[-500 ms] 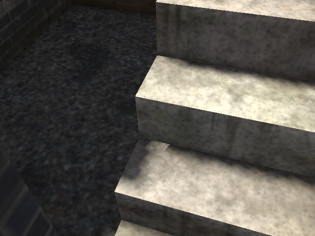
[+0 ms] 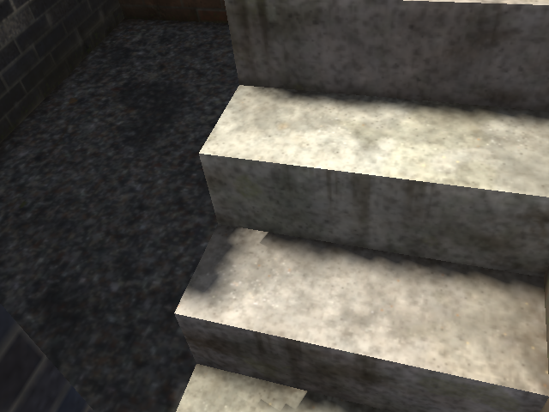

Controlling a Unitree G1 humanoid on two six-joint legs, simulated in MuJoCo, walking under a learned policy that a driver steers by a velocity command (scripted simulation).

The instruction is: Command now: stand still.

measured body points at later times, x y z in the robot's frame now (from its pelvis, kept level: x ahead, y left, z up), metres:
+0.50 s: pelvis -0.03 +0.04 +0.01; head -0.03 +0.05 +0.46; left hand +0.01 +0.31 -0.13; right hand -0.04 -0.22 -0.13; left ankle -0.08 +0.20 -0.74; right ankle -0.03 -0.12 -0.74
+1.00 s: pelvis -0.03 +0.06 +0.00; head -0.02 +0.06 +0.45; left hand -0.01 +0.33 -0.14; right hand -0.05 -0.20 -0.14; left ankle -0.08 +0.20 -0.74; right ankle -0.03 -0.12 -0.74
